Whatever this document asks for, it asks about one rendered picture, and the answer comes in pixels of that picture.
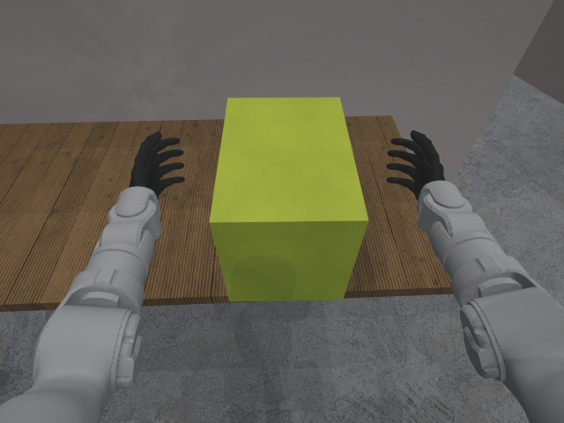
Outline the robot left upper arm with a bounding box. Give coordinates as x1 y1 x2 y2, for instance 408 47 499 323
0 305 143 423

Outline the robot right upper arm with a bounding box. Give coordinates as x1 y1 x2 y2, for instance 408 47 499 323
460 287 564 423

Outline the left robot forearm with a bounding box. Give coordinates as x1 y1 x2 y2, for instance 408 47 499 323
32 187 162 383

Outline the right robot forearm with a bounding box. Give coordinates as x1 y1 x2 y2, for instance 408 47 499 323
417 181 564 316

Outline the left robot hand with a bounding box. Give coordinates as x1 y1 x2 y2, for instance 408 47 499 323
129 131 185 200

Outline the right robot hand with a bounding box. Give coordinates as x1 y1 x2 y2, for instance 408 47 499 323
387 130 445 200

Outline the carton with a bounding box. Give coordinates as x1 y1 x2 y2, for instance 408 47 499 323
209 97 368 301

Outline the table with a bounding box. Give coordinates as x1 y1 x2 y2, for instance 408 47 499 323
0 115 453 386

